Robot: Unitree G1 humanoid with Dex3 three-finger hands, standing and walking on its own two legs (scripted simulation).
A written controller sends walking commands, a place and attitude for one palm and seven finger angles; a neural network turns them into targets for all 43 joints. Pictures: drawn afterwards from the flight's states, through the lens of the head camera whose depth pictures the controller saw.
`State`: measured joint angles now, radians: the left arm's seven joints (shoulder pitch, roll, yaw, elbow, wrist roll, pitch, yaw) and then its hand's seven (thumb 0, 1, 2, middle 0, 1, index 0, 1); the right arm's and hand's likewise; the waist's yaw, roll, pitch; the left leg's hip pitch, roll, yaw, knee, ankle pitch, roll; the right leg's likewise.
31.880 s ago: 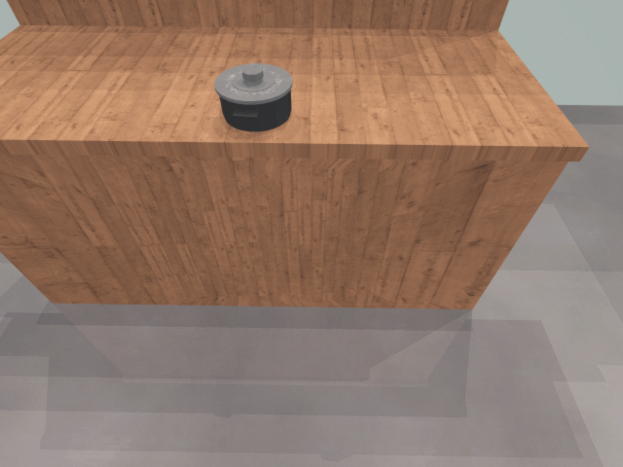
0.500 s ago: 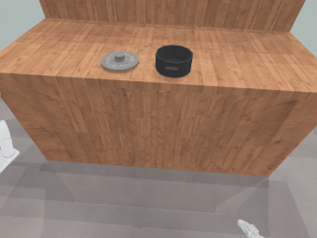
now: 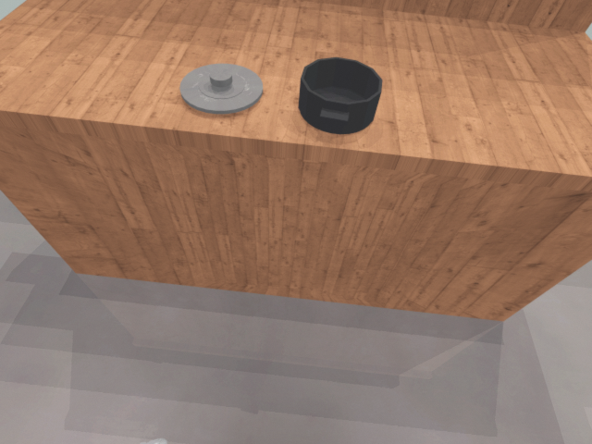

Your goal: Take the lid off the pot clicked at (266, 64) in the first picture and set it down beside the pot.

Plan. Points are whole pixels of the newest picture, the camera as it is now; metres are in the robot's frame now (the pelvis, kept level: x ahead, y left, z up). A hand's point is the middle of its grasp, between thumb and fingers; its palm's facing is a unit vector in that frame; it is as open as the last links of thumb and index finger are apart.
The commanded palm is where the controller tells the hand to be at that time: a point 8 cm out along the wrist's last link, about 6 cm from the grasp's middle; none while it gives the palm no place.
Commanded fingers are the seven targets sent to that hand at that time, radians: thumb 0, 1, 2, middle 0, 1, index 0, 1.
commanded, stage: stop stepping back and stand still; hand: left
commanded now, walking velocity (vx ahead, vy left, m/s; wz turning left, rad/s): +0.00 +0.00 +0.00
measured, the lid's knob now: (221, 77) +0.78 +0.17 +0.04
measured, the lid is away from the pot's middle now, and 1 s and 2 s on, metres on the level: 0.25 0.25 0.25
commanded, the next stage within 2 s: let the arm hang, fingers relaxed in 0.74 s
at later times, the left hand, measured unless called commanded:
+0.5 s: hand out of the picture +0.12 +0.16 -0.16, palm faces +0.00 -0.98 -0.19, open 7.3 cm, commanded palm none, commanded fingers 0.00 0.90 0.90 -0.20 -0.30 -0.20 -0.30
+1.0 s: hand out of the picture +0.07 +0.16 -0.16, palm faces -0.01 -0.98 -0.21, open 7.3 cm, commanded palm none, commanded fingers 0.00 0.90 0.90 -0.20 -0.30 -0.20 -0.30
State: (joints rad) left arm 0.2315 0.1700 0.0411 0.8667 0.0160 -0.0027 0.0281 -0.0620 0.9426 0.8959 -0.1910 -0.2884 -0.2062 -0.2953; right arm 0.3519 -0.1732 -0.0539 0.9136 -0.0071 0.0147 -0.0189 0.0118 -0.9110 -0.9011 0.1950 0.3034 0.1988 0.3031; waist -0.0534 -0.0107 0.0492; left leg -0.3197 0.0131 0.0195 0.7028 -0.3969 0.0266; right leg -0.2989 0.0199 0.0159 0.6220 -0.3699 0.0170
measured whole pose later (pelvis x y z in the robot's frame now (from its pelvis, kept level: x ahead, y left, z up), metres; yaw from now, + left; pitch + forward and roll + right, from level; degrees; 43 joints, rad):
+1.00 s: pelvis +0.03 -0.01 +0.01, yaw -3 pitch -1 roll -1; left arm 0.24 0.15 0.04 1.06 0.01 0.01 0.04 0.00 0.93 0.90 -0.20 -0.30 -0.20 -0.29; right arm 0.32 -0.10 -0.04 1.06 0.00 0.01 -0.05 0.01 -0.91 -0.90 0.19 0.30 0.20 0.30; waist -0.02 0.01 0.06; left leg -0.09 0.02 0.08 0.48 -0.37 0.02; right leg -0.19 0.04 0.01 0.49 -0.29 -0.02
